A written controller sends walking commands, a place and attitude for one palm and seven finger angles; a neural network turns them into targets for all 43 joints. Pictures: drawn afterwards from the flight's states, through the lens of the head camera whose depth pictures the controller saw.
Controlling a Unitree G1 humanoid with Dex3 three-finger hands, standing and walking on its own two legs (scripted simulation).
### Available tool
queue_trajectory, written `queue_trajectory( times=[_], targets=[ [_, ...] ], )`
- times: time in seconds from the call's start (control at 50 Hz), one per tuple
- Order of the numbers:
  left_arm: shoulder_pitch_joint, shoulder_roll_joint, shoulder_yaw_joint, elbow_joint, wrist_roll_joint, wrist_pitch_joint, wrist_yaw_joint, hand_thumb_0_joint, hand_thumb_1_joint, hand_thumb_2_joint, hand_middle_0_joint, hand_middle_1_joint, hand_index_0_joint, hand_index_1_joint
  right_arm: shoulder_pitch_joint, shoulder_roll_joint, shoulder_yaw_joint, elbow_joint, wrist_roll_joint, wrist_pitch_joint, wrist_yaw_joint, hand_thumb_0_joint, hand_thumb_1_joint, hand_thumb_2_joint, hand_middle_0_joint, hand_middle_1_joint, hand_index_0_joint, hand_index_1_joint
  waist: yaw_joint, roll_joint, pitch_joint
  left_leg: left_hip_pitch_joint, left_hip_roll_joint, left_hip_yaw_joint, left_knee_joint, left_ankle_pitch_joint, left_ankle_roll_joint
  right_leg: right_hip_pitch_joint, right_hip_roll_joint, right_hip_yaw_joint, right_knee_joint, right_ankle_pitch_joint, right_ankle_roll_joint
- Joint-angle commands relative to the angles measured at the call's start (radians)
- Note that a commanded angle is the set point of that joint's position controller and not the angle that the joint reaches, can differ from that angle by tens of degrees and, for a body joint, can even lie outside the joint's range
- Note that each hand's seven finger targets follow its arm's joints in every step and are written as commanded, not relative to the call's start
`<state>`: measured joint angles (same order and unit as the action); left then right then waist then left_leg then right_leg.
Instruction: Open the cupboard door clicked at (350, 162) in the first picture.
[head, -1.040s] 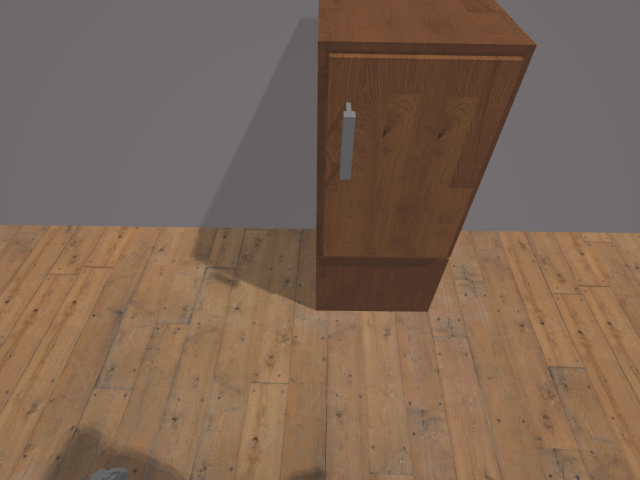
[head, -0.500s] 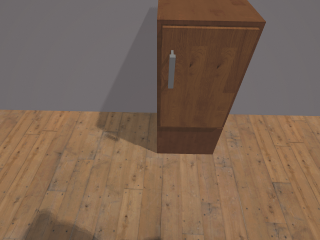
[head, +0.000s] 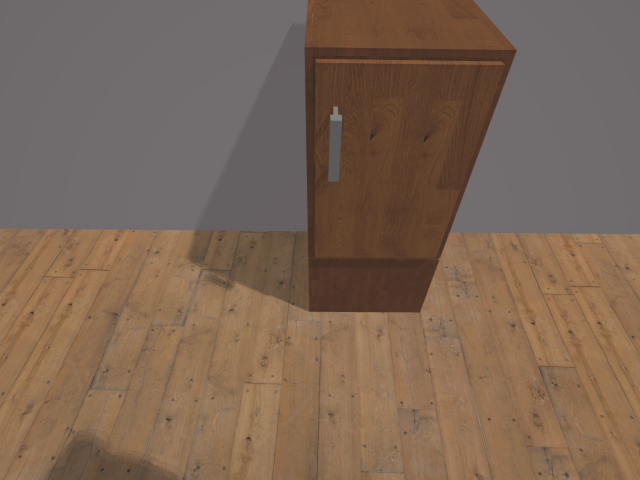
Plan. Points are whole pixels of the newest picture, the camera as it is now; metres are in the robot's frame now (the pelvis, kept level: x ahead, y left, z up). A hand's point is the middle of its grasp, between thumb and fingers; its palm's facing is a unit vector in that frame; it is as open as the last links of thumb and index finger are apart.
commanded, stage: look at it before walking up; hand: left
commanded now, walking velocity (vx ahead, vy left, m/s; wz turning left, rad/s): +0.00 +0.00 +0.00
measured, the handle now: (334, 144) +0.79 +0.01 -0.01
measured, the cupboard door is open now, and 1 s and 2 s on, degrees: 0 0 0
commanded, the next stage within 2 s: take the last steps up to it in 0.42 s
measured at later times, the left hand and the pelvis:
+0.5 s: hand out of the picture +0.06 +0.24 -0.16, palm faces -0.03 -0.95 -0.32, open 7.3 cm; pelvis +0.00 +0.00 +0.00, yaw +0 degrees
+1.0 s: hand out of the picture +0.02 +0.12 -0.18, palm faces +0.05 -0.98 -0.18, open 7.3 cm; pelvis +0.08 -0.05 -0.01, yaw -2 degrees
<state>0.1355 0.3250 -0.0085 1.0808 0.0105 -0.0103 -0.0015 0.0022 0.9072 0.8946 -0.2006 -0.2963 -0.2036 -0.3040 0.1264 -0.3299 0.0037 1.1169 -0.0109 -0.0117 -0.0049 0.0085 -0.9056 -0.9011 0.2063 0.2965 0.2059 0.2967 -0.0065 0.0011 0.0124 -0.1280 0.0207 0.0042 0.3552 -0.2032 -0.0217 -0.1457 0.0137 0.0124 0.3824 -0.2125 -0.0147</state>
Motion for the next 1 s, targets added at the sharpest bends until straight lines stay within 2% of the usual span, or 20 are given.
queue_trajectory(
  times=[0.0, 0.5, 0.52, 0.54, 0.56, 0.58, 0.62, 0.66, 0.7, 0.74, 0.76, 0.78, 0.8, 0.82, 0.84, 0.86, 0.88, 0.9, 0.94, 0.98],
  targets=[
    [-0.031, 0.208, 0.045, -0.059, 0.0, -0.02, 0.014, 0.0, 0.9, 0.9, -0.2, -0.3, -0.2, -0.3, -0.043, -0.195, -0.036, -0.062, 0.0, -0.025, -0.013, 0.0, -0.9, -0.9, 0.2, 0.3, 0.2, 0.3, 0.007, -0.006, -0.029, 0.004, 0.096, -0.078, -0.051, 0.109, 0.039, -0.008, -0.128, 0.112, -0.074, 0.132, -0.019],
    [-0.008, 0.199, 0.043, -0.045, 0.0, -0.02, 0.015, 0.0, 0.9, 0.9, -0.2, -0.3, -0.2, -0.3, -0.029, -0.189, -0.032, -0.052, 0.001, -0.024, -0.016, 0.0, -0.9, -0.9, 0.2, 0.3, 0.2, 0.3, 0.007, -0.006, -0.038, 0.025, 0.099, -0.082, -0.059, 0.144, 0.037, 0.01, -0.128, 0.106, -0.082, 0.173, -0.016],
    [-0.007, 0.198, 0.042, -0.044, -0.001, -0.02, 0.015, 0.0, 0.9, 0.9, -0.2, -0.3, -0.2, -0.3, -0.03, -0.19, -0.032, -0.051, 0.002, -0.024, -0.016, 0.0, -0.9, -0.9, 0.2, 0.3, 0.2, 0.3, 0.008, 0.001, -0.036, 0.024, 0.099, -0.08, -0.06, 0.137, 0.036, 0.007, -0.127, 0.105, -0.084, 0.163, -0.014],
    [0.033, 0.11, 0.027, -0.022, -0.003, -0.01, 0.018, 0.0, 0.9, 0.9, -0.2, -0.3, -0.2, -0.3, 0.002, -0.103, -0.014, -0.035, -0.003, -0.017, -0.014, 0.0, -0.9, -0.9, 0.2, 0.3, 0.2, 0.3, 0.006, 0.0, -0.055, 0.034, 0.101, -0.069, -0.058, 0.102, 0.025, 0.011, -0.121, 0.094, -0.081, 0.109, -0.001],
    [0.064, 0.073, 0.017, -0.01, -0.002, 0.0, 0.018, 0.0, 0.9, 0.9, -0.2, -0.3, -0.2, -0.3, 0.031, -0.066, -0.004, -0.021, -0.005, -0.009, -0.012, 0.0, -0.9, -0.9, 0.2, 0.3, 0.2, 0.3, 0.007, -0.003, -0.04, 0.026, 0.097, -0.065, -0.051, 0.028, 0.021, -0.003, -0.11, 0.091, -0.071, 0.014, 0.003],
    [0.081, 0.073, 0.019, -0.005, 0.002, 0.007, 0.015, 0.0, 0.9, 0.9, -0.2, -0.3, -0.2, -0.3, 0.048, -0.069, -0.009, -0.017, -0.008, -0.003, -0.011, 0.0, -0.9, -0.9, 0.2, 0.3, 0.2, 0.3, 0.007, 0.0, -0.009, 0.01, 0.098, -0.066, -0.051, -0.083, 0.025, -0.036, -0.098, 0.091, -0.059, -0.106, 0.0],
    [0.101, 0.069, 0.027, -0.008, 0.009, 0.015, 0.004, 0.0, 0.9, 0.9, -0.2, -0.3, -0.2, -0.3, 0.068, -0.085, -0.021, -0.018, -0.014, 0.003, -0.009, 0.0, -0.9, -0.9, 0.2, 0.3, 0.2, 0.3, 0.003, 0.003, 0.06, -0.046, 0.114, -0.096, -0.08, -0.293, 0.045, -0.11, -0.069, 0.082, -0.023, -0.257, -0.008],
    [0.123, 0.054, 0.033, -0.019, 0.013, 0.016, -0.006, 0.0, 0.9, 0.9, -0.2, -0.3, -0.2, -0.3, 0.09, -0.105, -0.037, -0.028, -0.015, 0.002, -0.01, 0.0, -0.9, -0.9, 0.2, 0.3, 0.2, 0.3, -0.002, 0.068, 0.101, -0.06, 0.165, -0.165, -0.124, -0.421, 0.083, -0.18, -0.034, 0.043, 0.074, -0.278, -0.012],
    [0.135, 0.021, 0.039, -0.037, 0.018, 0.011, -0.016, 0.0, 0.9, 0.9, -0.2, -0.3, -0.2, -0.3, 0.132, -0.129, -0.057, -0.034, -0.015, -0.004, -0.016, 0.0, -0.9, -0.9, 0.2, 0.3, 0.2, 0.3, -0.01, 0.114, 0.124, -0.032, 0.252, -0.263, -0.143, -0.406, 0.141, -0.262, -0.006, -0.018, 0.213, -0.198, -0.01],
    [0.129, 0.0, 0.046, -0.06, 0.018, 0.008, -0.025, 0.0, 0.9, 0.9, -0.2, -0.3, -0.2, -0.3, 0.173, -0.131, -0.071, -0.036, -0.016, -0.012, -0.022, 0.0, -0.9, -0.9, 0.2, 0.3, 0.2, 0.3, -0.022, 0.143, 0.129, 0.002, 0.303, -0.286, -0.131, -0.292, 0.181, -0.313, -0.026, -0.039, 0.274, -0.212, -0.01],
    [0.139, -0.013, 0.051, -0.067, 0.017, 0.004, -0.029, 0.0, 0.9, 0.9, -0.2, -0.3, -0.2, -0.3, 0.181, -0.12, -0.075, -0.037, -0.018, -0.016, -0.025, 0.0, -0.9, -0.9, 0.2, 0.3, 0.2, 0.3, -0.016, 0.146, 0.122, -0.005, 0.307, -0.258, -0.103, -0.218, 0.182, -0.293, -0.039, -0.04, 0.254, -0.221, -0.011],
    [0.178, -0.022, 0.057, -0.058, 0.017, 0.0, -0.031, 0.0, 0.9, 0.9, -0.2, -0.3, -0.2, -0.3, 0.169, -0.106, -0.074, -0.04, -0.018, -0.018, -0.028, 0.0, -0.9, -0.9, 0.2, 0.3, 0.2, 0.3, 0.005, 0.138, 0.114, -0.056, 0.287, -0.202, -0.049, -0.162, 0.161, -0.209, -0.039, -0.053, 0.194, -0.188, -0.012],
    [0.258, -0.026, 0.064, -0.033, 0.018, -0.005, -0.031, 0.0, 0.9, 0.9, -0.2, -0.3, -0.2, -0.3, 0.148, -0.083, -0.071, -0.045, -0.017, -0.021, -0.029, 0.0, -0.9, -0.9, 0.2, 0.3, 0.2, 0.3, 0.045, 0.1, 0.088, -0.157, 0.231, -0.123, 0.067, -0.133, 0.121, -0.05, -0.036, -0.048, 0.089, -0.114, -0.02],
    [0.363, 0.014, 0.077, 0.0, 0.022, -0.016, -0.023, 0.0, 0.9, 0.9, -0.2, -0.3, -0.2, -0.3, 0.132, -0.03, -0.062, -0.058, -0.011, -0.025, -0.028, 0.0, -0.9, -0.9, 0.2, 0.3, 0.2, 0.3, 0.086, -0.069, 0.045, -0.32, 0.125, 0.004, 0.286, -0.167, 0.069, 0.135, -0.125, 0.11, -0.023, -0.143, -0.056],
    [0.475, 0.096, 0.098, 0.039, 0.018, -0.03, -0.003, 0.0, 0.9, 0.9, -0.2, -0.3, -0.2, -0.3, 0.076, 0.042, -0.044, -0.103, -0.005, -0.031, -0.023, 0.0, -0.9, -0.9, 0.2, 0.3, 0.2, 0.3, 0.125, -0.365, 0.049, -0.538, -0.003, 0.137, 0.572, -0.348, 0.025, 0.259, -0.313, 0.414, -0.159, -0.037, -0.135],
    [0.533, 0.061, 0.089, 0.06, 0.008, -0.035, 0.012, 0.0, 0.9, 0.9, -0.2, -0.3, -0.2, -0.3, 0.01, 0.012, -0.052, -0.119, -0.01, -0.033, -0.024, 0.0, -0.9, -0.9, 0.2, 0.3, 0.2, 0.3, 0.143, -0.271, 0.092, -0.577, 0.037, 0.031, 0.717, -0.374, 0.045, 0.204, -0.35, 0.467, -0.165, 0.132, -0.162],
    [0.505, 0.021, 0.078, 0.059, 0.012, -0.037, 0.02, 0.0, 0.9, 0.9, -0.2, -0.3, -0.2, -0.3, 0.0, 0.041, -0.056, -0.119, -0.006, -0.038, -0.02, 0.0, -0.9, -0.9, 0.2, 0.3, 0.2, 0.3, 0.106, -0.118, 0.114, -0.608, 0.06, 0.021, 0.801, -0.32, 0.041, 0.199, -0.353, 0.424, -0.137, 0.224, -0.236],
    [0.457, -0.005, 0.069, 0.047, 0.014, -0.04, 0.025, 0.0, 0.9, 0.9, -0.2, -0.3, -0.2, -0.3, 0.016, 0.061, -0.057, -0.109, -0.009, -0.038, -0.017, 0.0, -0.9, -0.9, 0.2, 0.3, 0.2, 0.3, 0.073, -0.025, 0.099, -0.603, 0.079, 0.021, 0.829, -0.273, 0.035, 0.187, -0.328, 0.349, -0.116, 0.245, -0.254],
    [0.418, -0.048, 0.061, 0.033, 0.018, -0.051, 0.032, 0.0, 0.9, 0.9, -0.2, -0.3, -0.2, -0.3, 0.048, 0.095, -0.06, -0.09, -0.015, -0.031, -0.006, 0.0, -0.9, -0.9, 0.2, 0.3, 0.2, 0.3, 0.041, -0.001, 0.072, -0.563, 0.093, 0.045, 0.816, -0.207, 0.024, 0.148, -0.278, 0.239, -0.118, 0.279, -0.235],
    [0.408, -0.074, 0.054, 0.035, 0.021, -0.055, 0.035, 0.0, 0.9, 0.9, -0.2, -0.3, -0.2, -0.3, 0.056, 0.117, -0.063, -0.091, -0.015, -0.02, -0.003, 0.0, -0.9, -0.9, 0.2, 0.3, 0.2, 0.3, 0.019, -0.057, 0.086, -0.536, 0.094, 0.065, 0.76, -0.165, 0.014, 0.087, -0.249, 0.175, -0.138, 0.309, -0.222]
  ],
)
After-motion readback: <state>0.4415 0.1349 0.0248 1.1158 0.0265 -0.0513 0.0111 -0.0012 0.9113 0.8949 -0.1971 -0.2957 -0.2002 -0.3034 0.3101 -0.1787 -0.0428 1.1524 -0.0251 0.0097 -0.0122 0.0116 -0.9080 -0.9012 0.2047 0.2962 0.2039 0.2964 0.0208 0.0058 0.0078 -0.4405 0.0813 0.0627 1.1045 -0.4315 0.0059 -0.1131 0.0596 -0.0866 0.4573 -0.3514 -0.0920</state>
